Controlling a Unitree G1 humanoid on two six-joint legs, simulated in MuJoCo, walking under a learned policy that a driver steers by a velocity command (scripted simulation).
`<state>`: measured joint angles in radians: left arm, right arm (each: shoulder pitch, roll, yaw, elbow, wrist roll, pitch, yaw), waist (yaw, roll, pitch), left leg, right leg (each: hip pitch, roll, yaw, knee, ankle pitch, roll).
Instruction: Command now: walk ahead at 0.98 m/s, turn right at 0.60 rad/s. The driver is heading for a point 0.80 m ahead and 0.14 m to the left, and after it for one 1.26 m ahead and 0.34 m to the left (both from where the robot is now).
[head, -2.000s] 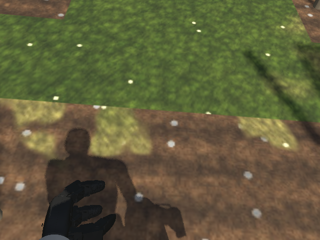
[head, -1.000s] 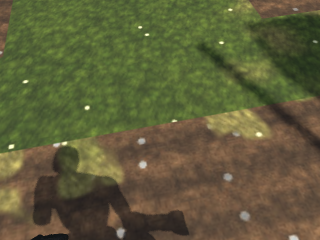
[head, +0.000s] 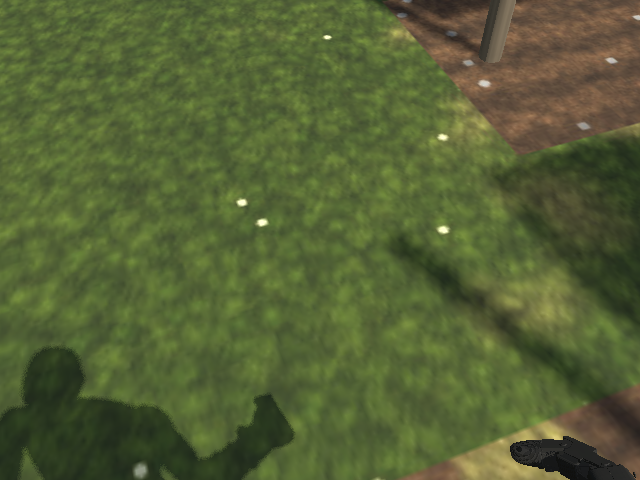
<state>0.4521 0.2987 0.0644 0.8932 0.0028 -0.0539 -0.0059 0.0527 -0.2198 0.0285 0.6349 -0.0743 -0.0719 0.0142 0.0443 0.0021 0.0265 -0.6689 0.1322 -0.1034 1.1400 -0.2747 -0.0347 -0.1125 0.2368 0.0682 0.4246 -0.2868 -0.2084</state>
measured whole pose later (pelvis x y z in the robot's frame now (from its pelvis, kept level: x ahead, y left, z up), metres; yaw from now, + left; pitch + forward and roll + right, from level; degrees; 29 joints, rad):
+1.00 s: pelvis +0.86 +0.11 +0.00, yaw +36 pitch +1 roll -3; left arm 0.19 0.35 0.09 0.79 -0.06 -0.07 0.03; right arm 0.09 -0.37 -0.09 0.58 0.01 0.02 0.05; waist 0.07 0.01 0.11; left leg -0.59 0.03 0.07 0.66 -0.07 0.05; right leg -0.05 -0.07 -0.29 0.50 -0.42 0.04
